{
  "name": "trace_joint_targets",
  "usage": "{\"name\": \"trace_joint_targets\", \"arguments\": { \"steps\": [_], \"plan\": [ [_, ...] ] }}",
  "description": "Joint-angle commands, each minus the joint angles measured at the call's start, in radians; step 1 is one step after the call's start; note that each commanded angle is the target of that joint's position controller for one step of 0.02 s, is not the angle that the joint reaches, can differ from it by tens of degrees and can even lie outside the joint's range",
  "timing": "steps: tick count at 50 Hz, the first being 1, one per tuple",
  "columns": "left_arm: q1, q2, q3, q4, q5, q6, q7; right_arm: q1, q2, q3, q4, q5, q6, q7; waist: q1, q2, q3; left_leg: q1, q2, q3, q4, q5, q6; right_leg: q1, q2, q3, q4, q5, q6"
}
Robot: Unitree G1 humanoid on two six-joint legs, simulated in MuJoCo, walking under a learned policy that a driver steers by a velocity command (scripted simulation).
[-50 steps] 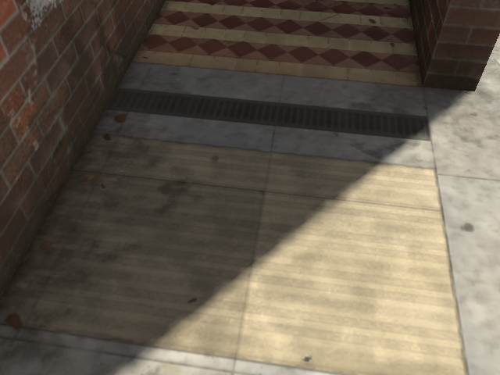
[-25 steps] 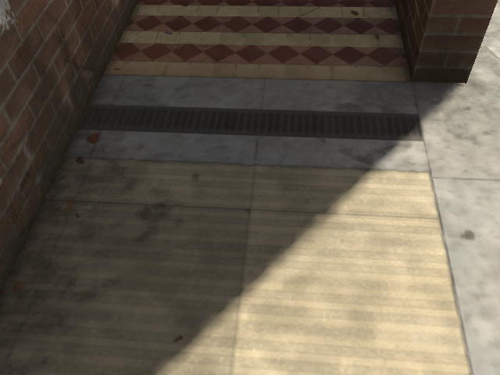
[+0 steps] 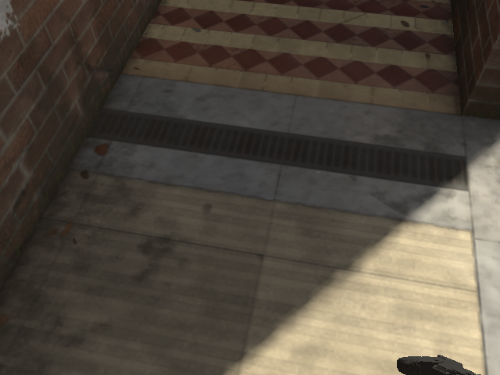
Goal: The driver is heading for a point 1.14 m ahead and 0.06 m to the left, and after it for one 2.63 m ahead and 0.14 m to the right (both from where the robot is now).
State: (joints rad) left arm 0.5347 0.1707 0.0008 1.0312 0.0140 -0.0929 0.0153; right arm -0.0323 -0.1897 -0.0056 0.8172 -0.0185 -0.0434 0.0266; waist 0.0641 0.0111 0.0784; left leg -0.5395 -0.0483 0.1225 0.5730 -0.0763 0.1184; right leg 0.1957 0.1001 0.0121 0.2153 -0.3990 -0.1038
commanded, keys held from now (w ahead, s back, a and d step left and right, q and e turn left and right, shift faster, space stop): w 1.00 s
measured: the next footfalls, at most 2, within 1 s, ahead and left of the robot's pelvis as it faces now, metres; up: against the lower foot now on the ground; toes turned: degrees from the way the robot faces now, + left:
left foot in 0.04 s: +0.19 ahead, +0.06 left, +0.00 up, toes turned +3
right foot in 0.58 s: +0.50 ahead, -0.11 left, +0.00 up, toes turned -3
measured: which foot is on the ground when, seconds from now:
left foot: up 0.00-0.02, down 0.04-0.60, up 0.62-1.00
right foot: down 0.00-0.02, up 0.04-0.56, down 0.58-1.00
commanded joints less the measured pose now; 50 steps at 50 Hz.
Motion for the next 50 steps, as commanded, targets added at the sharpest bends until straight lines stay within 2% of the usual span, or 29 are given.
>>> {"name": "trace_joint_targets", "arguments": {
  "steps": [1, 2, 3, 4, 5, 6, 8, 10, 12, 15, 17, 20, 24, 26, 27, 28, 29, 30, 31, 32, 33, 34, 36, 38, 40, 43, 46, 50],
  "plan": [
    [-0.062, 0.191, 0.037, -0.044, 0.002, -0.002, 0.009, 0.402, -0.166, -0.062, 0.086, -0.005, -0.018, -0.032, -0.243, -0.089, -0.180, 0.506, -0.001, -0.054, -0.093, -0.016, 0.071, -0.198, -0.254, 0.028, 0.520, 1.169, 0.001],
    [-0.057, 0.147, 0.026, -0.071, 0.000, -0.004, 0.001, 0.541, -0.242, -0.084, 0.107, -0.026, -0.019, -0.044, -0.273, 0.029, -0.288, 0.704, 0.228, -0.307, -0.103, -0.162, 0.131, -0.374, -0.176, -0.019, 0.846, 0.733, -0.007],
    [0.094, 0.043, 0.013, -0.064, -0.016, 0.005, -0.009, 0.490, -0.260, -0.086, 0.099, -0.038, -0.016, -0.033, -0.142, 0.185, -0.329, 0.876, 0.467, -0.804, -0.199, -0.195, 0.288, -0.742, 0.001, -0.010, 1.187, -0.146, 0.018],
    [0.003, 0.146, 0.034, -0.069, 0.009, 0.007, -0.007, 0.412, -0.209, -0.083, 0.096, 0.012, -0.014, -0.019, -0.151, 0.034, -0.221, 0.738, 0.415, -0.799, -0.314, -0.373, 0.270, -0.818, -0.057, 0.066, 1.186, -0.041, -0.010],
    [-0.092, 0.159, 0.041, -0.101, 0.009, 0.002, -0.014, 0.313, -0.155, -0.069, 0.081, 0.018, -0.017, -0.015, -0.112, 0.024, -0.082, 0.581, 0.385, -0.656, -0.369, -0.394, 0.238, -0.832, -0.102, 0.057, 1.129, 0.057, -0.014],
    [-0.132, 0.149, 0.042, -0.107, 0.011, 0.001, -0.018, 0.281, -0.109, -0.058, 0.084, 0.012, -0.027, -0.010, -0.087, -0.025, -0.017, 0.465, 0.343, -0.567, -0.407, -0.290, 0.206, -0.793, -0.130, 0.052, 1.074, 0.096, -0.011],
    [-0.110, 0.105, 0.036, -0.098, 0.024, 0.023, -0.029, 0.302, -0.064, -0.041, 0.117, 0.007, -0.046, -0.017, -0.031, -0.015, -0.007, 0.347, 0.269, -0.418, -0.437, -0.123, 0.146, -0.694, -0.168, 0.048, 0.987, 0.121, 0.013],
    [-0.122, 0.076, 0.033, -0.101, 0.025, 0.039, -0.039, 0.358, -0.081, -0.041, 0.150, 0.010, -0.064, -0.019, -0.019, 0.000, -0.007, 0.321, 0.247, -0.341, -0.452, -0.007, 0.138, -0.689, -0.181, 0.022, 0.936, 0.140, 0.034],
    [-0.207, 0.083, 0.034, -0.131, 0.025, 0.048, -0.043, 0.398, -0.111, -0.046, 0.170, 0.012, -0.070, -0.018, -0.026, 0.014, 0.015, 0.322, 0.227, -0.286, -0.479, 0.023, 0.127, -0.757, -0.204, -0.003, 0.870, 0.211, 0.051],
    [-0.359, 0.095, 0.035, -0.179, 0.017, 0.052, -0.045, 0.463, -0.113, -0.040, 0.189, 0.015, -0.066, -0.017, -0.064, 0.021, 0.036, 0.376, 0.197, -0.233, -0.483, 0.142, 0.090, -0.846, -0.216, -0.038, 0.726, 0.336, 0.072],
    [-0.435, 0.087, 0.030, -0.200, 0.011, 0.051, -0.047, 0.505, -0.109, -0.035, 0.201, 0.015, -0.065, -0.019, -0.088, 0.031, 0.031, 0.413, 0.182, -0.203, -0.468, 0.220, 0.060, -0.843, -0.202, -0.059, 0.622, 0.399, 0.079],
    [-0.534, 0.078, 0.022, -0.225, 0.006, 0.050, -0.047, 0.568, -0.109, -0.029, 0.221, 0.011, -0.063, -0.027, -0.124, 0.049, 0.029, 0.501, 0.187, -0.190, -0.446, 0.290, 0.045, -0.841, -0.176, -0.083, 0.501, 0.443, 0.077],
    [-0.627, 0.089, 0.021, -0.259, 0.006, 0.042, -0.044, 0.615, -0.120, -0.028, 0.245, -0.005, -0.056, -0.040, -0.144, 0.059, 0.036, 0.657, 0.237, -0.199, -0.382, 0.403, 0.072, -0.861, -0.145, -0.091, 0.403, 0.365, 0.051],
    [-0.605, 0.100, 0.026, -0.260, 0.006, 0.033, -0.041, 0.591, -0.132, -0.031, 0.249, -0.009, -0.054, -0.047, -0.112, 0.065, 0.028, 0.689, 0.259, -0.189, -0.321, 0.538, 0.071, -0.794, -0.122, -0.095, 0.353, 0.284, 0.020],
    [-0.546, 0.110, 0.032, -0.243, 0.007, 0.028, -0.036, 0.569, -0.141, -0.033, 0.247, -0.009, -0.054, -0.049, -0.079, 0.072, 0.001, 0.682, 0.258, -0.176, -0.255, 0.673, 0.059, -0.698, -0.092, -0.106, 0.328, 0.241, 0.001],
    [-0.430, 0.127, 0.043, -0.205, 0.008, 0.021, -0.028, 0.555, -0.150, -0.035, 0.249, -0.008, -0.052, -0.048, -0.031, 0.074, -0.056, 0.671, 0.248, -0.164, -0.133, 0.772, 0.048, -0.561, -0.060, -0.114, 0.292, 0.227, -0.021],
    [-0.254, 0.155, 0.059, -0.145, 0.017, 0.011, -0.018, 0.533, -0.150, -0.034, 0.244, 0.000, -0.051, -0.046, 0.045, 0.051, -0.145, 0.583, 0.215, -0.132, 0.055, 0.714, 0.029, -0.333, -0.064, -0.102, 0.236, 0.278, -0.052],
    [-0.070, 0.235, 0.083, -0.108, 0.043, 0.004, -0.005, 0.520, -0.121, -0.024, 0.208, 0.010, -0.056, -0.043, 0.106, -0.026, -0.272, 0.364, 0.169, -0.101, 0.339, 0.378, 0.013, -0.057, -0.272, 0.118, 0.239, 0.202, -0.108],
    [-0.037, 0.310, 0.103, -0.101, 0.050, 0.011, -0.010, 0.647, -0.024, -0.010, 0.203, 0.044, -0.053, -0.034, 0.043, -0.247, -0.383, 0.006, -0.025, -0.052, 0.710, -0.409, -0.031, 0.175, -0.547, 0.606, 0.145, 0.182, -0.262],
    [-0.097, 0.247, 0.096, -0.101, 0.006, 0.022, -0.022, 0.580, -0.133, -0.039, 0.211, 0.015, -0.049, -0.038, 0.038, -0.087, -0.313, -0.081, 0.015, -0.180, 0.775, -0.404, -0.013, 0.090, -0.496, 0.634, 0.081, 0.130, -0.242],
    [-0.205, 0.197, 0.081, -0.113, -0.004, 0.020, -0.026, 0.488, -0.127, -0.043, 0.176, 0.011, -0.054, -0.033, -0.006, -0.073, -0.161, -0.110, 0.060, -0.181, 0.740, -0.304, -0.011, -0.058, -0.460, 0.467, 0.050, 0.158, -0.207],
    [-0.258, 0.146, 0.070, -0.116, -0.001, 0.012, -0.031, 0.439, -0.108, -0.041, 0.165, 0.008, -0.056, -0.030, -0.029, -0.031, -0.091, -0.080, 0.091, -0.175, 0.689, -0.244, -0.015, -0.179, -0.415, 0.367, 0.011, 0.265, -0.179],
    [-0.264, 0.085, 0.051, -0.088, 0.000, 0.000, -0.024, 0.441, -0.073, -0.040, 0.167, -0.015, -0.032, -0.018, -0.086, -0.050, -0.053, 0.008, 0.126, -0.167, 0.603, -0.208, -0.035, -0.312, -0.334, 0.224, -0.030, 0.369, -0.119],
    [-0.206, 0.092, 0.049, -0.056, -0.003, -0.015, -0.021, 0.442, -0.049, -0.040, 0.165, -0.019, -0.013, -0.006, -0.102, -0.057, -0.054, 0.027, 0.126, -0.146, 0.566, -0.193, -0.051, -0.337, -0.315, 0.168, -0.047, 0.460, -0.117],
    [-0.168, 0.122, 0.054, -0.036, -0.006, -0.021, -0.019, 0.377, -0.051, -0.042, 0.141, -0.021, -0.002, 0.000, -0.105, -0.060, -0.028, -0.027, 0.140, -0.126, 0.517, -0.138, -0.065, -0.348, -0.299, 0.125, -0.076, 0.468, -0.115],
    [-0.112, 0.123, 0.049, -0.019, -0.005, -0.018, -0.019, 0.226, -0.063, -0.041, 0.089, -0.015, 0.004, 0.003, -0.077, -0.064, 0.012, -0.112, 0.155, -0.098, 0.386, -0.025, -0.085, -0.329, -0.276, 0.086, -0.103, 0.498, -0.103],
    [-0.062, 0.122, 0.043, -0.005, -0.005, -0.018, -0.018, 0.106, -0.052, -0.030, 0.051, -0.005, 0.000, 0.005, -0.046, -0.070, 0.023, -0.095, 0.139, -0.070, 0.217, 0.061, -0.092, -0.299, -0.261, 0.051, -0.102, 0.556, -0.084],
    [0.013, 0.130, 0.042, 0.023, 0.003, -0.014, -0.009, -0.007, -0.057, -0.025, 0.016, -0.001, -0.003, 0.002, -0.010, -0.079, 0.034, -0.097, 0.111, -0.049, 0.085, 0.076, -0.074, -0.179, -0.289, 0.044, -0.078, 0.607, -0.089]
  ]
}}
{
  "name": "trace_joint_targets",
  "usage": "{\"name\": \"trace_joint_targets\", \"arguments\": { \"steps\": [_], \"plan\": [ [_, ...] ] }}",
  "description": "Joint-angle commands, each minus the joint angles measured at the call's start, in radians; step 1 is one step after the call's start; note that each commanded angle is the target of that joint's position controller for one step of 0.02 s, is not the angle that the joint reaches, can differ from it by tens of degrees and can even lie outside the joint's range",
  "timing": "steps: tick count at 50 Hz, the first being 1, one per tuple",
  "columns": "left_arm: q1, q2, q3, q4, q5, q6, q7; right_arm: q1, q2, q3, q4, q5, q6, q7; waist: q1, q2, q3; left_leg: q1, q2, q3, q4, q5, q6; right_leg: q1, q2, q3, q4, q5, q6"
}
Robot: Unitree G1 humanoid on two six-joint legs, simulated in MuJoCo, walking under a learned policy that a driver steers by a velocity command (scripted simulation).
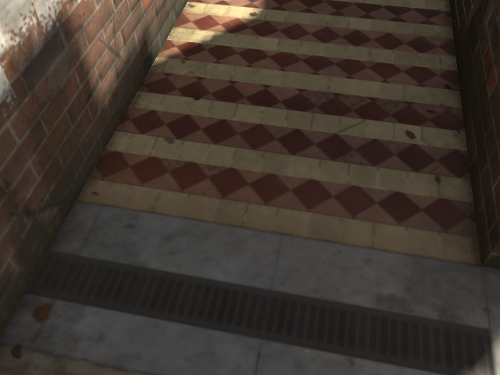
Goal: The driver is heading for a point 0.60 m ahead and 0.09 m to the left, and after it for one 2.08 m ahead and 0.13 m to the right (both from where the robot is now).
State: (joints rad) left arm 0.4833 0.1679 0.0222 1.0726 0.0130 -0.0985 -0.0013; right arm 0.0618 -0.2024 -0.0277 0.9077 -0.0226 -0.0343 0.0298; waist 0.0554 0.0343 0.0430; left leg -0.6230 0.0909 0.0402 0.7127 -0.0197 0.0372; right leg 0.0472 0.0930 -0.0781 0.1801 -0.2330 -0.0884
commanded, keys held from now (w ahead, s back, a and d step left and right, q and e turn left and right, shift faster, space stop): w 0.68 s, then no key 0.32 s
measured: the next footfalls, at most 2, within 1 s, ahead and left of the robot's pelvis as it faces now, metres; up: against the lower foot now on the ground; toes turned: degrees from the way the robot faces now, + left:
left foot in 0.14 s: +0.25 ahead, +0.11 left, +0.00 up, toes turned +4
right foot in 0.72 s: +0.55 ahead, -0.07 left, +0.00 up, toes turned -4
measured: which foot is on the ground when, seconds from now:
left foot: up 0.00-0.12, down 0.14-0.72, up 0.74-1.00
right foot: down 0.00-0.16, up 0.18-0.70, down 0.72-1.00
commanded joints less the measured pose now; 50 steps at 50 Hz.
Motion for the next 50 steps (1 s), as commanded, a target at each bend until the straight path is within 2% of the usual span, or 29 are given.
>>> {"name": "trace_joint_targets", "arguments": {
  "steps": [1, 3, 5, 6, 7, 8, 9, 10, 11, 12, 14, 17, 20, 25, 30, 33, 34, 35, 36, 37, 38, 39, 40, 41, 42, 43, 44, 47, 50],
  "plan": [
    [0.076, 0.134, 0.021, -0.012, 0.007, -0.006, 0.011, -0.122, -0.049, -0.003, -0.085, 0.002, -0.015, -0.002, 0.002, -0.103, 0.075, -0.022, -0.031, 0.032, -0.075, 0.000, 0.016, 0.006, -0.296, 0.137, -0.030, 0.459, -0.110],
    [0.077, 0.143, 0.024, -0.003, 0.014, -0.002, 0.018, -0.137, -0.060, -0.007, -0.098, 0.002, -0.022, -0.003, -0.005, -0.101, 0.079, -0.013, -0.042, 0.032, -0.114, -0.063, 0.039, 0.067, -0.322, 0.139, 0.010, 0.529, -0.112],
    [0.044, 0.156, 0.028, -0.003, 0.016, 0.001, 0.023, -0.069, -0.070, -0.016, -0.083, 0.002, -0.033, -0.010, -0.048, -0.107, 0.047, 0.117, -0.083, 0.052, -0.165, -0.141, 0.072, 0.075, -0.322, 0.113, 0.111, 0.737, -0.092],
    [0.031, 0.164, 0.031, -0.002, 0.015, 0.003, 0.023, 0.035, -0.083, -0.026, -0.049, 0.001, -0.039, -0.017, -0.090, -0.107, -0.006, 0.249, -0.118, 0.066, -0.199, -0.155, 0.091, 0.065, -0.308, 0.098, 0.229, 0.850, -0.079],
    [0.013, 0.162, 0.029, -0.006, 0.010, 0.005, 0.020, 0.207, -0.106, -0.041, 0.011, -0.007, -0.049, -0.026, -0.160, -0.077, -0.094, 0.465, -0.129, 0.066, -0.253, -0.113, 0.118, -0.008, -0.268, 0.062, 0.419, 0.827, -0.058],
    [0.002, 0.135, 0.019, -0.038, -0.001, 0.002, 0.017, 0.392, -0.184, -0.065, 0.050, -0.033, -0.058, -0.038, -0.221, -0.002, -0.217, 0.736, 0.067, -0.147, -0.261, -0.184, 0.175, -0.220, -0.222, 0.031, 0.704, 0.521, -0.038],
    [0.120, 0.041, 0.005, -0.049, -0.037, 0.005, 0.006, 0.441, -0.269, -0.086, 0.056, -0.039, -0.051, -0.034, -0.167, 0.219, -0.327, 0.970, 0.345, -0.641, -0.374, -0.243, 0.320, -0.576, -0.025, -0.015, 1.080, -0.234, 0.006],
    [0.049, 0.140, 0.032, -0.044, -0.006, 0.009, 0.009, 0.365, -0.220, -0.079, 0.048, 0.004, -0.038, -0.025, -0.154, 0.063, -0.263, 0.884, 0.302, -0.680, -0.439, -0.295, 0.298, -0.665, -0.062, 0.126, 1.152, -0.252, -0.011],
    [-0.040, 0.136, 0.036, -0.075, -0.003, 0.006, 0.005, 0.255, -0.167, -0.063, 0.031, 0.013, -0.038, -0.022, -0.112, 0.033, -0.118, 0.742, 0.270, -0.516, -0.460, -0.279, 0.265, -0.697, -0.110, 0.127, 1.128, -0.155, -0.016],
    [-0.086, 0.119, 0.034, -0.084, 0.000, 0.002, 0.002, 0.204, -0.112, -0.050, 0.027, 0.010, -0.046, -0.017, -0.089, -0.011, -0.052, 0.623, 0.225, -0.416, -0.498, -0.176, 0.237, -0.665, -0.142, 0.124, 1.075, -0.090, -0.013],
    [-0.078, 0.086, 0.033, -0.079, 0.022, 0.026, -0.007, 0.195, -0.052, -0.031, 0.051, 0.011, -0.059, -0.024, -0.033, 0.009, -0.015, 0.491, 0.144, -0.273, -0.538, -0.067, 0.179, -0.571, -0.179, 0.118, 0.986, -0.050, 0.006],
    [-0.103, 0.067, 0.034, -0.089, 0.027, 0.052, -0.021, 0.277, -0.075, -0.031, 0.089, 0.015, -0.078, -0.030, -0.015, 0.013, -0.006, 0.466, 0.118, -0.195, -0.565, 0.043, 0.179, -0.574, -0.183, 0.090, 0.927, -0.013, 0.031],
    [-0.240, 0.079, 0.035, -0.137, 0.024, 0.063, -0.026, 0.334, -0.093, -0.031, 0.106, 0.014, -0.077, -0.031, -0.035, 0.015, 0.036, 0.485, 0.101, -0.158, -0.605, 0.038, 0.174, -0.677, -0.205, 0.067, 0.826, 0.091, 0.054],
    [-0.430, 0.070, 0.022, -0.199, 0.010, 0.060, -0.028, 0.425, -0.087, -0.021, 0.128, 0.012, -0.074, -0.033, -0.083, 0.022, 0.060, 0.557, 0.080, -0.105, -0.605, 0.143, 0.151, -0.701, -0.187, 0.027, 0.586, 0.218, 0.068],
    [-0.550, 0.078, 0.017, -0.245, 0.008, 0.050, -0.025, 0.501, -0.091, -0.021, 0.160, 0.000, -0.069, -0.044, -0.117, 0.033, 0.078, 0.706, 0.117, -0.094, -0.554, 0.255, 0.165, -0.710, -0.154, 0.004, 0.450, 0.193, 0.038],
    [-0.528, 0.091, 0.024, -0.252, 0.007, 0.037, -0.021, 0.477, -0.108, -0.026, 0.166, -0.006, -0.065, -0.053, -0.085, 0.038, 0.067, 0.755, 0.139, -0.077, -0.465, 0.446, 0.153, -0.623, -0.121, -0.010, 0.384, 0.092, -0.005],
    [-0.464, 0.101, 0.031, -0.233, 0.007, 0.031, -0.016, 0.459, -0.117, -0.029, 0.165, -0.006, -0.064, -0.054, -0.054, 0.045, 0.035, 0.748, 0.134, -0.062, -0.389, 0.586, 0.140, -0.523, -0.089, -0.024, 0.362, 0.057, -0.023],
    [-0.330, 0.109, 0.040, -0.186, 0.012, 0.022, -0.007, 0.445, -0.119, -0.030, 0.167, -0.004, -0.061, -0.053, -0.001, 0.032, -0.024, 0.732, 0.107, -0.041, -0.234, 0.694, 0.120, -0.374, -0.052, -0.039, 0.306, 0.085, -0.043],
    [-0.160, 0.137, 0.054, -0.129, 0.029, 0.008, 0.003, 0.434, -0.109, -0.025, 0.162, 0.008, -0.061, -0.053, 0.062, 0.011, -0.114, 0.620, 0.063, -0.011, -0.033, 0.599, 0.091, -0.141, -0.087, -0.002, 0.268, 0.201, -0.071],
    [-0.008, 0.231, 0.076, -0.104, 0.056, -0.002, 0.015, 0.452, -0.053, -0.008, 0.123, 0.038, -0.064, -0.051, 0.088, -0.112, -0.255, 0.354, -0.022, 0.041, 0.292, 0.181, 0.049, 0.154, -0.349, 0.278, 0.289, 0.385, -0.141],
    [-0.008, 0.280, 0.088, -0.100, 0.035, 0.010, 0.006, 0.579, -0.022, -0.011, 0.145, 0.061, -0.056, -0.053, 0.034, -0.254, -0.371, 0.145, -0.188, 0.013, 0.593, -0.583, 0.024, 0.282, -0.569, 0.620, 0.230, 0.735, -0.291],
    [-0.084, 0.233, 0.079, -0.113, -0.007, 0.018, -0.001, 0.494, -0.088, -0.033, 0.145, 0.030, -0.046, -0.059, 0.008, -0.085, -0.287, 0.125, -0.129, -0.110, 0.623, -0.499, 0.031, 0.157, -0.499, 0.515, 0.219, 0.770, -0.258],
    [-0.187, 0.168, 0.058, -0.124, -0.011, 0.014, -0.001, 0.419, -0.058, -0.027, 0.121, 0.018, -0.048, -0.056, -0.024, -0.086, -0.150, 0.102, -0.100, -0.100, 0.584, -0.438, 0.024, 0.016, -0.460, 0.377, 0.190, 0.812, -0.225],
    [-0.233, 0.113, 0.042, -0.126, -0.008, 0.012, -0.002, 0.388, -0.041, -0.027, 0.119, 0.008, -0.044, -0.054, -0.047, -0.065, -0.086, 0.118, -0.069, -0.092, 0.523, -0.398, 0.020, -0.079, -0.408, 0.291, 0.148, 0.793, -0.182],
    [-0.238, 0.082, 0.032, -0.117, -0.011, 0.009, 0.004, 0.377, -0.043, -0.032, 0.118, -0.006, -0.031, -0.050, -0.064, -0.077, -0.052, 0.148, -0.055, -0.087, 0.473, -0.373, 0.011, -0.147, -0.367, 0.233, 0.119, 0.790, -0.153],
    [-0.239, 0.064, 0.022, -0.107, -0.009, 0.009, 0.008, 0.402, -0.025, -0.030, 0.126, -0.013, -0.016, -0.044, -0.088, -0.092, -0.054, 0.203, -0.053, -0.080, 0.432, -0.354, 0.002, -0.200, -0.344, 0.185, 0.102, 0.797, -0.135],
    [-0.219, 0.065, 0.018, -0.096, -0.005, 0.003, 0.010, 0.408, -0.013, -0.030, 0.131, -0.013, -0.004, -0.040, -0.098, -0.089, -0.066, 0.244, -0.064, -0.071, 0.406, -0.336, -0.004, -0.227, -0.332, 0.159, 0.099, 0.849, -0.131],
    [-0.212, 0.111, 0.015, -0.082, 0.005, -0.007, 0.012, 0.391, 0.002, -0.026, 0.134, -0.006, 0.021, -0.042, -0.128, -0.098, -0.085, 0.283, -0.070, -0.050, 0.279, -0.285, -0.020, -0.272, -0.307, 0.090, 0.097, 0.898, -0.133],
    [-0.191, 0.107, 0.003, -0.067, 0.009, 0.002, 0.014, 0.300, -0.003, -0.016, 0.120, -0.001, 0.033, -0.052, -0.106, -0.139, -0.079, 0.313, -0.064, -0.026, 0.096, -0.227, -0.019, -0.278, -0.279, 0.062, 0.102, 0.806, -0.107]
  ]
}}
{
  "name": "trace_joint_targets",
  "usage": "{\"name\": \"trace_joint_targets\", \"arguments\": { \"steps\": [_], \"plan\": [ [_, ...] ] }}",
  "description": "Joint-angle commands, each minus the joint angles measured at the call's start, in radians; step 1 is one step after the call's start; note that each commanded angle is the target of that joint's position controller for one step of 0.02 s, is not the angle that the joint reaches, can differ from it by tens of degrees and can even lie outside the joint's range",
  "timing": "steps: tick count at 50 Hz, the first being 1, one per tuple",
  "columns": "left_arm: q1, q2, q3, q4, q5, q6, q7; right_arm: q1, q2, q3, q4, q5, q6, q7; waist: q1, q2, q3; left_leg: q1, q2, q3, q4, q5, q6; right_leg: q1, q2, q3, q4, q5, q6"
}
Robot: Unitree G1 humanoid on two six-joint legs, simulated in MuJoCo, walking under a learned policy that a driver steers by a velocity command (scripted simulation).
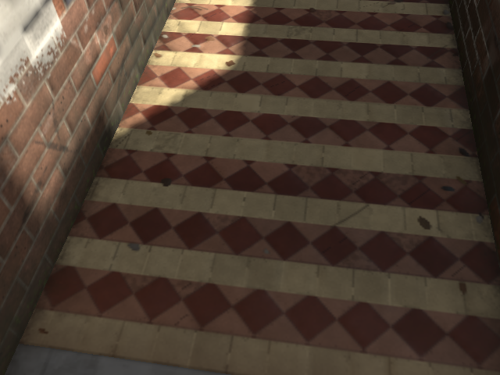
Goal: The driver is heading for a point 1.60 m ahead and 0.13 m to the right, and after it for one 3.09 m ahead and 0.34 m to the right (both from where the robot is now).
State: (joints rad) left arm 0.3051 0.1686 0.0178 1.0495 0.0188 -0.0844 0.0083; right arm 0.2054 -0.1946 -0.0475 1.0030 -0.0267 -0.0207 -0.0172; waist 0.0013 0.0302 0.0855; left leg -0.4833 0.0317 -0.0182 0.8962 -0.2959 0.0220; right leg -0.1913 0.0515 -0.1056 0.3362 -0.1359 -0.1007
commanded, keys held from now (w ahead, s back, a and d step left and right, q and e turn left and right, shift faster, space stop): no key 0.80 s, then w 0.20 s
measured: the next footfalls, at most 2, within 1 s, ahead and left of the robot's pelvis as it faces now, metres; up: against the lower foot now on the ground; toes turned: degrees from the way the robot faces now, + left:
left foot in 0.16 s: +0.11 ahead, +0.13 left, +0.00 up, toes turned +1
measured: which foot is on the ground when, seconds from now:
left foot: up 0.00-0.14, down 0.16-0.96, up 0.98-1.00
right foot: down 0.00-1.00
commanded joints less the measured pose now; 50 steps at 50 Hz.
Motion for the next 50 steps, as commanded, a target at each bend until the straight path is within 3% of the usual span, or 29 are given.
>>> {"name": "trace_joint_targets", "arguments": {
  "steps": [1, 5, 7, 8, 9, 10, 11, 12, 14, 18, 40, 41, 44, 46, 47, 49, 50],
  "plan": [
    [0.006, 0.108, 0.006, -0.036, 0.004, -0.007, 0.005, 0.135, -0.015, 0.007, 0.025, 0.006, 0.023, -0.009, -0.041, -0.142, -0.127, 0.188, -0.006, 0.038, -0.124, 0.061, -0.004, -0.035, -0.239, 0.095, -0.055, 0.656, -0.093],
    [0.033, 0.101, -0.001, -0.018, 0.007, 0.019, 0.013, 0.083, -0.024, 0.017, 0.032, 0.010, 0.026, -0.018, -0.015, -0.127, -0.097, 0.247, -0.001, 0.041, -0.263, 0.030, 0.001, -0.050, -0.265, 0.161, -0.059, 0.334, -0.102],
    [0.016, 0.096, -0.005, -0.016, -0.002, 0.032, 0.020, 0.101, -0.015, 0.026, 0.049, 0.006, 0.017, -0.023, -0.036, -0.086, -0.066, 0.341, 0.007, 0.035, -0.458, 0.124, 0.012, -0.088, -0.248, 0.180, -0.029, 0.143, -0.067],
    [0.037, 0.085, -0.007, -0.013, -0.001, 0.034, 0.022, 0.117, -0.042, 0.025, 0.057, 0.001, 0.008, -0.028, -0.029, -0.042, -0.062, 0.403, 0.060, -0.027, -0.522, 0.227, 0.016, -0.116, -0.223, 0.188, -0.013, 0.055, -0.027],
    [0.081, 0.076, -0.004, -0.013, 0.000, 0.036, 0.022, 0.137, -0.088, 0.020, 0.061, -0.006, -0.005, -0.032, 0.010, 0.024, -0.061, 0.443, 0.148, -0.112, -0.529, 0.399, 0.030, -0.139, -0.165, 0.156, 0.036, -0.033, 0.003],
    [0.177, 0.003, -0.017, 0.017, -0.018, 0.047, 0.019, 0.084, -0.086, 0.023, 0.070, 0.019, -0.003, -0.029, 0.067, 0.131, -0.053, 0.338, 0.172, -0.139, -0.535, 0.372, 0.081, -0.070, -0.099, 0.112, -0.014, -0.133, 0.024],
    [0.147, 0.032, -0.014, 0.034, -0.012, 0.056, 0.024, 0.062, -0.030, 0.034, 0.067, 0.022, -0.004, -0.020, 0.041, 0.092, -0.017, 0.250, 0.146, -0.133, -0.563, 0.267, 0.066, 0.009, -0.102, 0.116, -0.025, -0.103, 0.037],
    [0.112, 0.058, -0.005, 0.030, -0.010, 0.060, 0.027, 0.061, -0.016, 0.037, 0.068, 0.023, -0.006, -0.017, 0.027, 0.062, 0.001, 0.224, 0.109, -0.103, -0.570, 0.227, 0.044, 0.034, -0.113, 0.128, -0.021, -0.057, 0.037],
    [0.081, 0.067, -0.001, 0.028, -0.008, 0.063, 0.025, 0.083, -0.023, 0.037, 0.085, 0.024, -0.006, -0.024, 0.017, 0.045, -0.011, 0.250, 0.076, -0.076, -0.574, 0.217, 0.029, 0.046, -0.134, 0.139, -0.021, -0.017, 0.033],
    [0.075, 0.039, -0.009, 0.048, -0.010, 0.061, 0.029, 0.102, -0.019, 0.037, 0.102, 0.023, -0.005, -0.027, 0.010, -0.012, -0.022, 0.301, 0.078, -0.075, -0.572, 0.245, 0.035, 0.034, -0.141, 0.140, -0.036, -0.018, 0.042],
    [0.109, 0.015, -0.025, 0.111, -0.009, 0.070, 0.040, 0.163, 0.005, 0.051, 0.156, 0.021, 0.004, -0.028, 0.001, -0.026, 0.004, 0.299, 0.063, -0.066, -0.591, 0.201, 0.037, 0.023, -0.154, 0.144, -0.034, -0.033, 0.049],
    [0.121, 0.010, -0.026, 0.115, -0.008, 0.070, 0.039, 0.174, 0.009, 0.052, 0.160, 0.020, 0.005, -0.027, 0.002, -0.025, -0.015, 0.306, 0.054, -0.064, -0.598, 0.122, 0.039, 0.029, -0.145, 0.141, -0.041, -0.100, 0.047],
    [0.135, 0.042, -0.008, 0.103, -0.002, 0.078, 0.033, 0.175, -0.033, 0.031, 0.145, 0.017, 0.017, -0.022, 0.007, -0.028, 0.038, 0.217, 0.011, -0.061, -0.560, -0.282, 0.077, -0.040, -0.105, 0.139, -0.002, -0.465, 0.009],
    [0.151, 0.038, -0.004, 0.089, -0.002, 0.078, 0.026, 0.162, -0.017, 0.029, 0.120, 0.014, 0.017, -0.012, 0.015, -0.044, 0.119, 0.123, 0.012, -0.083, -0.530, -0.389, 0.098, -0.087, -0.129, 0.198, -0.014, -0.590, -0.023],
    [0.174, 0.041, -0.001, 0.088, -0.003, 0.072, 0.025, 0.144, -0.004, 0.030, 0.104, 0.013, 0.010, -0.008, 0.028, -0.063, 0.128, 0.080, 0.005, -0.080, -0.490, -0.360, 0.098, -0.060, -0.155, 0.247, -0.034, -0.600, -0.041],
    [0.258, 0.087, 0.020, 0.107, -0.002, 0.062, 0.025, 0.069, 0.026, 0.033, 0.058, 0.003, -0.008, 0.005, 0.069, -0.158, 0.097, -0.035, -0.053, 0.025, -0.315, -0.178, 0.071, 0.084, -0.277, 0.431, -0.161, -0.641, -0.104],
    [0.261, 0.118, 0.034, 0.111, 0.000, 0.059, 0.026, 0.037, 0.022, 0.033, 0.034, -0.008, -0.018, 0.012, 0.070, -0.190, 0.103, -0.071, -0.043, 0.082, -0.230, -0.093, 0.062, 0.108, -0.358, 0.511, -0.216, -0.644, -0.142]
  ]
}}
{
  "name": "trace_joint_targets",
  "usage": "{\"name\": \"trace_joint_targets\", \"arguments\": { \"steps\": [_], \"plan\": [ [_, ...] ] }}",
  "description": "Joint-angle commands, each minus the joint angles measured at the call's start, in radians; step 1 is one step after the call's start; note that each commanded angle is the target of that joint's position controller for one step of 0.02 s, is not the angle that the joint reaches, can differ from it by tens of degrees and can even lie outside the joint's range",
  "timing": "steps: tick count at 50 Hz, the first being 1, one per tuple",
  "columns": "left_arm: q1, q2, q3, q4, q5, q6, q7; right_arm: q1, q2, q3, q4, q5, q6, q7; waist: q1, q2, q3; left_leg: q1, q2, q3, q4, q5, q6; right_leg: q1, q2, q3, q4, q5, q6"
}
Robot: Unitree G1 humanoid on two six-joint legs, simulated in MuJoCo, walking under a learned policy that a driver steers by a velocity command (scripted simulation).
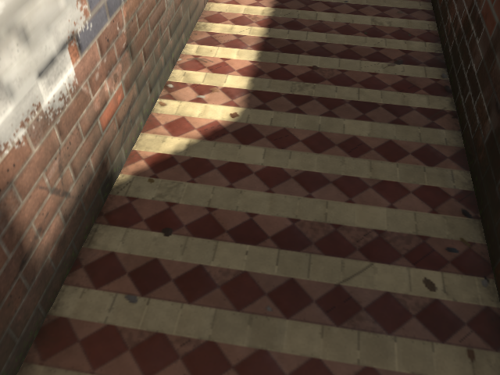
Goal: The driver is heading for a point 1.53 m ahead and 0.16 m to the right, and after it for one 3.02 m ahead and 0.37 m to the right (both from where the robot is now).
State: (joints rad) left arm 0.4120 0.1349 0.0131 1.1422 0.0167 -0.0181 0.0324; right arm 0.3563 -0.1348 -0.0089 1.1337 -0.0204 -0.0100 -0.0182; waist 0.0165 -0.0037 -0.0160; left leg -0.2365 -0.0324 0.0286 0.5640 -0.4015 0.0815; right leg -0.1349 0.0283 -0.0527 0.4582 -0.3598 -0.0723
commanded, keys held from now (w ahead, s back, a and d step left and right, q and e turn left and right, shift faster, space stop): w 1.00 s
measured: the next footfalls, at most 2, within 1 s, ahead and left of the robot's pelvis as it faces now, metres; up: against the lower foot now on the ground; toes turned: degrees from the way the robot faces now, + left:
left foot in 0.18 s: +0.12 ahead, +0.12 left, +0.00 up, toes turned +4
right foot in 0.64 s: +0.46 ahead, -0.03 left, +0.00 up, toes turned -5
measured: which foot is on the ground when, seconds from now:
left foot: up 0.00-0.16, down 0.18-0.64, up 0.66-1.00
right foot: down 0.00-0.20, up 0.22-0.62, down 0.64-1.00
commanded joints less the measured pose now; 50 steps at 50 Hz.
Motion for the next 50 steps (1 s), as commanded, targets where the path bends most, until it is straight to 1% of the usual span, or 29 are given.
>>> {"name": "trace_joint_targets", "arguments": {
  "steps": [1, 3, 6, 8, 9, 10, 11, 12, 13, 14, 16, 19, 23, 26, 29, 30, 31, 32, 33, 34, 35, 36, 37, 39, 40, 41, 44, 47, 50],
  "plan": [
    [0.151, 0.150, 0.043, 0.013, 0.004, -0.011, 0.000, -0.145, -0.067, -0.014, -0.117, -0.016, -0.037, 0.019, 0.058, -0.124, 0.206, -0.336, 0.046, 0.023, 0.164, 0.007, 0.000, 0.040, -0.365, 0.487, -0.367, -0.394, -0.188],
    [0.125, 0.153, 0.048, 0.004, 0.009, -0.024, -0.003, -0.144, -0.077, -0.023, -0.141, -0.011, -0.050, 0.030, 0.030, -0.097, 0.204, -0.351, 0.076, -0.001, 0.211, -0.029, 0.001, 0.036, -0.366, 0.457, -0.365, -0.327, -0.186],
    [0.062, 0.147, 0.050, -0.016, 0.001, -0.040, -0.006, -0.116, -0.061, -0.029, -0.151, 0.004, -0.065, 0.039, -0.015, -0.089, 0.199, -0.189, 0.053, 0.044, 0.062, 0.035, -0.003, -0.036, -0.280, 0.295, -0.312, -0.152, -0.133],
    [0.020, 0.154, 0.053, -0.028, -0.006, -0.044, -0.010, 0.021, -0.053, -0.038, -0.105, 0.010, -0.068, 0.037, -0.081, -0.062, 0.164, 0.106, -0.012, 0.103, -0.079, 0.130, -0.006, -0.194, -0.207, 0.181, -0.194, -0.063, -0.104],
    [0.012, 0.140, 0.048, -0.035, -0.002, -0.053, -0.013, 0.134, -0.082, -0.053, -0.071, 0.009, -0.071, 0.028, -0.126, -0.018, 0.117, 0.295, 0.001, 0.057, -0.115, 0.111, 0.002, -0.293, -0.163, 0.122, -0.061, 0.020, -0.080],
    [-0.032, 0.080, 0.030, -0.072, -0.005, -0.063, -0.023, 0.278, -0.171, -0.077, -0.049, -0.008, -0.079, 0.013, -0.191, 0.193, 0.065, 0.429, 0.231, -0.278, -0.298, -0.106, 0.054, -0.432, -0.052, -0.011, 0.274, 0.022, -0.026],
    [-0.035, 0.073, 0.031, -0.112, 0.005, -0.066, -0.032, 0.378, -0.245, -0.093, -0.017, -0.004, -0.067, 0.010, -0.185, 0.324, 0.052, 0.464, 0.412, -0.647, -0.435, -0.242, 0.150, -0.607, 0.028, -0.041, 0.550, -0.180, -0.016],
    [-0.082, 0.114, 0.043, -0.124, 0.028, -0.061, -0.039, 0.267, -0.196, -0.078, -0.040, -0.007, -0.057, 0.006, -0.118, 0.151, 0.128, 0.357, 0.413, -0.611, -0.415, -0.252, 0.162, -0.646, -0.054, 0.043, 0.691, -0.134, -0.035],
    [-0.106, 0.093, 0.040, -0.133, 0.024, -0.064, -0.049, 0.158, -0.170, -0.069, -0.078, -0.004, -0.061, 0.012, -0.076, 0.067, 0.161, 0.273, 0.377, -0.517, -0.417, -0.175, 0.145, -0.639, -0.088, 0.068, 0.705, -0.027, -0.040],
    [-0.101, 0.078, 0.038, -0.129, 0.014, -0.068, -0.055, 0.096, -0.157, -0.063, -0.098, -0.002, -0.069, 0.016, -0.042, 0.038, 0.160, 0.223, 0.334, -0.421, -0.434, -0.060, 0.124, -0.597, -0.110, 0.073, 0.677, 0.050, -0.033],
    [-0.089, 0.083, 0.044, -0.123, 0.019, -0.055, -0.063, 0.073, -0.115, -0.045, -0.101, 0.003, -0.086, 0.012, -0.009, 0.043, 0.136, 0.204, 0.272, -0.282, -0.447, 0.156, 0.097, -0.545, -0.121, 0.053, 0.628, 0.113, -0.007],
    [-0.153, 0.084, 0.049, -0.150, 0.017, -0.035, -0.066, 0.157, -0.112, -0.034, -0.064, 0.007, -0.099, 0.004, -0.006, 0.066, 0.124, 0.248, 0.243, -0.167, -0.417, 0.496, 0.097, -0.583, -0.106, 0.008, 0.585, 0.163, 0.017],
    [-0.361, 0.065, 0.034, -0.234, 0.009, -0.031, -0.069, 0.177, -0.110, -0.023, -0.059, 0.004, -0.102, 0.005, -0.031, 0.082, 0.160, 0.203, 0.204, -0.079, -0.426, 0.633, 0.098, -0.556, -0.080, -0.043, 0.353, 0.262, 0.030],
    [-0.446, 0.071, 0.028, -0.271, 0.000, -0.030, -0.068, 0.196, -0.130, -0.025, -0.050, 0.005, -0.106, 0.000, -0.044, 0.103, 0.166, 0.207, 0.213, -0.053, -0.431, 0.712, 0.095, -0.450, -0.050, -0.076, 0.186, 0.316, 0.007],
    [-0.405, 0.108, 0.041, -0.274, 0.000, -0.037, -0.056, 0.175, -0.155, -0.031, -0.045, 0.003, -0.110, -0.004, -0.005, 0.099, 0.128, 0.288, 0.241, -0.029, -0.333, 0.981, 0.082, -0.336, -0.012, -0.083, 0.126, 0.282, -0.050],
    [-0.331, 0.126, 0.051, -0.253, 0.001, -0.042, -0.048, 0.162, -0.168, -0.036, -0.046, 0.000, -0.108, -0.006, 0.029, 0.103, 0.085, 0.317, 0.243, -0.017, -0.236, 1.104, 0.072, -0.262, 0.012, -0.085, 0.121, 0.244, -0.069],
    [-0.202, 0.147, 0.064, -0.211, 0.001, -0.049, -0.041, 0.150, -0.179, -0.040, -0.046, -0.003, -0.102, -0.008, 0.081, 0.096, 0.017, 0.325, 0.232, -0.006, -0.079, 1.153, 0.062, -0.140, 0.038, -0.086, 0.088, 0.228, -0.088],
    [-0.048, 0.172, 0.079, -0.160, 0.010, -0.057, -0.033, 0.138, -0.182, -0.041, -0.050, 0.001, -0.097, -0.006, 0.144, 0.074, -0.059, 0.238, 0.201, 0.015, 0.127, 1.040, 0.048, 0.060, 0.018, -0.064, 0.031, 0.249, -0.108],
    [0.100, 0.257, 0.103, -0.134, 0.035, -0.061, -0.025, 0.161, -0.138, -0.030, -0.075, 0.007, -0.094, 0.001, 0.173, -0.029, -0.173, 0.044, 0.142, 0.049, 0.441, 0.658, 0.038, 0.282, -0.212, 0.194, 0.013, 0.088, -0.150],
    [0.086, 0.310, 0.113, -0.144, 0.041, -0.055, -0.036, 0.284, -0.037, -0.020, -0.082, 0.040, -0.088, 0.015, 0.086, -0.225, -0.255, -0.292, -0.057, 0.019, 0.806, -0.129, 0.008, 0.459, -0.463, 0.730, -0.150, -0.006, -0.300],
    [-0.026, 0.272, 0.108, -0.157, 0.001, -0.047, -0.044, 0.179, -0.128, -0.041, -0.097, 0.018, -0.083, 0.014, 0.067, -0.081, -0.170, -0.375, 0.008, -0.094, 0.846, -0.041, 0.030, 0.349, -0.408, 0.732, -0.229, -0.148, -0.269],
    [-0.126, 0.203, 0.087, -0.176, -0.008, -0.051, -0.046, 0.073, -0.142, -0.047, -0.133, 0.011, -0.087, 0.018, 0.040, -0.042, -0.027, -0.401, 0.056, -0.083, 0.795, 0.063, 0.035, 0.196, -0.380, 0.566, -0.253, -0.126, -0.230],
    [-0.161, 0.153, 0.073, -0.174, -0.004, -0.062, -0.049, 0.034, -0.129, -0.047, -0.140, 0.007, -0.091, 0.020, 0.015, 0.013, 0.035, -0.361, 0.089, -0.080, 0.736, 0.119, 0.034, 0.081, -0.336, 0.460, -0.283, 0.014, -0.201],
    [-0.146, 0.094, 0.051, -0.146, -0.003, -0.076, -0.038, 0.061, -0.091, -0.045, -0.131, -0.015, -0.068, 0.028, -0.043, 0.001, 0.053, -0.259, 0.125, -0.078, 0.643, 0.146, 0.016, -0.038, -0.256, 0.299, -0.309, 0.178, -0.145],
    [-0.113, 0.102, 0.050, -0.132, -0.002, -0.084, -0.033, 0.074, -0.077, -0.045, -0.131, -0.018, -0.057, 0.033, -0.051, -0.025, 0.050, -0.240, 0.125, -0.068, 0.617, 0.140, 0.005, -0.054, -0.257, 0.270, -0.311, 0.248, -0.153],
    [-0.084, 0.111, 0.049, -0.121, -0.003, -0.091, -0.031, 0.056, -0.077, -0.046, -0.137, -0.020, -0.049, 0.035, -0.055, -0.020, 0.060, -0.254, 0.130, -0.058, 0.596, 0.143, -0.004, -0.056, -0.246, 0.241, -0.316, 0.310, -0.154],
    [-0.028, 0.147, 0.051, -0.110, -0.005, -0.096, -0.029, -0.076, -0.093, -0.048, -0.187, -0.020, -0.032, 0.044, -0.044, -0.026, 0.101, -0.364, 0.153, -0.026, 0.491, 0.232, -0.033, -0.037, -0.224, 0.177, -0.357, 0.325, -0.148],
    [0.028, 0.142, 0.044, -0.105, -0.007, -0.093, -0.032, -0.216, -0.102, -0.046, -0.236, -0.010, -0.030, 0.049, -0.011, -0.032, 0.121, -0.432, 0.155, 0.003, 0.338, 0.338, -0.054, 0.017, -0.200, 0.132, -0.365, 0.414, -0.130],
    [0.083, 0.141, 0.038, -0.095, -0.007, -0.094, -0.030, -0.319, -0.088, -0.036, -0.270, -0.001, -0.034, 0.051, 0.020, -0.048, 0.123, -0.412, 0.127, 0.037, 0.182, 0.412, -0.057, 0.070, -0.187, 0.092, -0.351, 0.516, -0.109]
  ]
}}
